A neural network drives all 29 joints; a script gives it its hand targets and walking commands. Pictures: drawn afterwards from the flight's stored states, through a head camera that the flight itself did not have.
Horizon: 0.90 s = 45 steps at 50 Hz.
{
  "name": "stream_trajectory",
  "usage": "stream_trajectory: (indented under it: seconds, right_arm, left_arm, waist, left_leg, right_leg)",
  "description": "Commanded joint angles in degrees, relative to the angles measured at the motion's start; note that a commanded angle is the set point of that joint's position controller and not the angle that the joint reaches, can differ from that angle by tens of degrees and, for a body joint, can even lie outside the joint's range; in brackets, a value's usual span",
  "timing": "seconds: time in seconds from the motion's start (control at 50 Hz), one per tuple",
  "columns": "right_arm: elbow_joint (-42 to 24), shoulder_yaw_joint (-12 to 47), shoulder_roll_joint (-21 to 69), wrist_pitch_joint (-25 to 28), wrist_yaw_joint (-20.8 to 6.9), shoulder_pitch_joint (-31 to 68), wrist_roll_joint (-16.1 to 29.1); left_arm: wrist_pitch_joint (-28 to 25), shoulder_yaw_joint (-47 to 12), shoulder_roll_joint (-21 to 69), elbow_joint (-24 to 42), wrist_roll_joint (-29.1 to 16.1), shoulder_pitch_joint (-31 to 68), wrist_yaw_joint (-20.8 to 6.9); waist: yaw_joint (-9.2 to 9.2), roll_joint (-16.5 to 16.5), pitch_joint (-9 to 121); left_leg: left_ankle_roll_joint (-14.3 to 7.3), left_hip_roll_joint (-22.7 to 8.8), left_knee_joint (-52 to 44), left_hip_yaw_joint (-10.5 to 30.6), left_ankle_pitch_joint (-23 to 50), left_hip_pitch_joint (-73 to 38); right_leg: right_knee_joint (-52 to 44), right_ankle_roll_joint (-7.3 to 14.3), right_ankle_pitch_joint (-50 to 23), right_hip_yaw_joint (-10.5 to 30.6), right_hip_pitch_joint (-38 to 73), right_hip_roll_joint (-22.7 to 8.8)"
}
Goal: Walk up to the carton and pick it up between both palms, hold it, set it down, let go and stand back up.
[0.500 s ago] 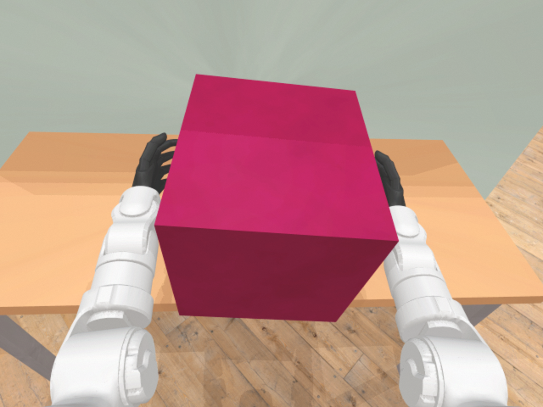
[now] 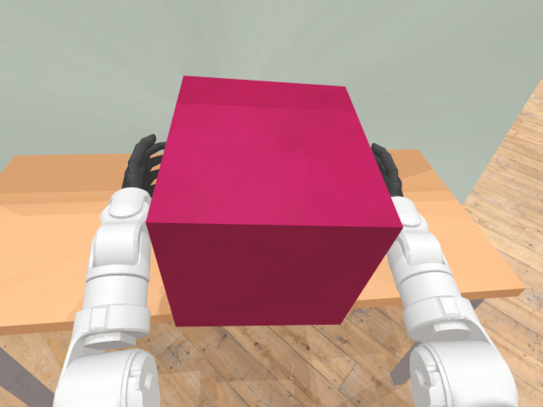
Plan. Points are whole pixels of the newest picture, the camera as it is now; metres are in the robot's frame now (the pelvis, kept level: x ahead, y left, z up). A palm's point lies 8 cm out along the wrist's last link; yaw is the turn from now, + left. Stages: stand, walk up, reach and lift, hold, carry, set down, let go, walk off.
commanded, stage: reach and lift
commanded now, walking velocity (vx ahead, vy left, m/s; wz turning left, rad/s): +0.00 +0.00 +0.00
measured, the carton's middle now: (263, 202) +0.41 +0.00 +0.11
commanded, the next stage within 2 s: hold in 1.64 s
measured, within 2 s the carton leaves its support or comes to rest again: neither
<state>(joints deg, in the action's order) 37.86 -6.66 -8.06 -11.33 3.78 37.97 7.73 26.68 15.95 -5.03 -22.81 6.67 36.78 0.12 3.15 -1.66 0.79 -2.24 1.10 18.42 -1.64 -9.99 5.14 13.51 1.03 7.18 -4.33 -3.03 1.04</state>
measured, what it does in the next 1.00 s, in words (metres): stands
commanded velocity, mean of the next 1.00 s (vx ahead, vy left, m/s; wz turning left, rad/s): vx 0.00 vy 0.00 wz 0.00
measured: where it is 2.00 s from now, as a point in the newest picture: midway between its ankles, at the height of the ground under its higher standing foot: outside the picture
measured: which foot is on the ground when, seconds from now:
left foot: down 0.00-1.00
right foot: down 0.00-1.00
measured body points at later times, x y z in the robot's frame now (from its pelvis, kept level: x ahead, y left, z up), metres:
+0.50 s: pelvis -0.02 -0.01 +0.00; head -0.06 +0.01 +0.45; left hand +0.38 +0.17 +0.20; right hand +0.37 -0.19 +0.19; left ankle +0.00 +0.09 -0.75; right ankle +0.01 -0.11 -0.75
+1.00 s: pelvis -0.01 +0.00 +0.00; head -0.06 +0.02 +0.45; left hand +0.38 +0.17 +0.21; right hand +0.37 -0.19 +0.21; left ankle +0.00 +0.09 -0.75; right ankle +0.01 -0.11 -0.75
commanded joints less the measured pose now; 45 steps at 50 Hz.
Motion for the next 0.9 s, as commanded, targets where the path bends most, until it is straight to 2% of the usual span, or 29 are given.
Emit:
stream_trajectory:
  seconds: [0.0,0.1,0.24,0.36,0.46,0.52,0.62,0.72,0.88]
  right_arm:
    - [-17.85,19.39,31.01,3.03,-6.52,42.83,2.6]
    - [-18.21,19.34,31.01,1.72,-6.64,44.26,3.42]
    - [-18.47,18.98,31.01,-0.15,-6.56,47.03,3.91]
    - [-18.25,19.6,31.5,-1.99,-6.11,47.9,5.0]
    - [-19.89,21.27,31.8,-3.56,-5.43,47.93,7.12]
    - [-19.36,21.09,31.64,-4.69,-5.24,47.72,7.59]
    - [-20.07,20.98,31.63,-5.69,-5.54,49.27,8.73]
    - [-19.13,20.52,30.72,-6.89,-5.81,49.53,9.22]
    - [-20.18,21.09,30.21,-8.46,-5.66,50.05,10.8]
  left_arm:
    - [-0.96,-24.1,32.6,10.59,-3.83,36.36,-7.4]
    - [1.14,-24.83,32.44,12.89,-4.44,38.11,-7.33]
    - [3.58,-25.03,32.47,12.65,-4.93,39.65,-7.47]
    - [5.26,-24.16,31.79,12.3,-4.97,39.74,-7.88]
    - [6.57,-24.52,31.31,14.92,-5.19,39.74,-8.34]
    - [7.33,-23.85,30.65,14.93,-4.8,39.88,-8.68]
    - [8.14,-25.44,31.17,17.42,-5.87,42.54,-8.35]
    - [9.07,-25.59,31.38,17.13,-6.25,42.89,-8.12]
    - [10.33,-25.52,31.47,17.92,-6.71,42.66,-8.2]
  waist:
    - [0.03,3.22,26.71]
    - [0.5,3.1,26.46]
    - [0.97,2.66,26.21]
    - [0.96,1.45,25.74]
    - [1.21,1.9,26.8]
    - [1.18,1.42,25.04]
    - [1.58,3.22,26.42]
    - [1.67,3.29,26.24]
    - [1.87,3.02,27.24]
  left_leg:
    - [4.83,-0.33,-0.43,2.19,19.37,-7.27]
    - [4.27,-0.31,-1.1,2.12,16.14,-7.06]
    - [3.53,-0.13,-1.95,2.06,11.35,-6.19]
    - [2.7,0.17,-2.38,1.94,9.49,-4.66]
    - [2.69,0.58,-1.83,1.96,11.48,-4.71]
    - [2.56,0.6,-2.4,1.95,10.06,-3.86]
    - [3.0,0.26,-1.99,2.22,10.0,-4.96]
    - [3.35,-0.11,-1.79,2.6,10.38,-5.6]
    - [3.72,-0.23,-1.03,2.81,13.3,-6.35]
  right_leg:
    - [1.7,-1.93,-15.51,1.75,8.66,0.9]
    - [1.4,-1.91,-12.75,1.66,7.17,0.9]
    - [1.02,-2.06,-9.05,1.7,5.86,0.5]
    - [1.01,-2.43,-9.23,2.29,7.05,0.3]
    - [1.53,-2.7,-12.37,2.74,8.37,0.34]
    - [1.24,-2.79,-10.93,2.74,7.73,0.34]
    - [1.13,-2.28,-9.09,2.66,5.85,0.52]
    - [1.02,-1.95,-8.44,2.67,5.03,0.78]
    - [1.15,-1.95,-11.02,2.76,5.6,1.2]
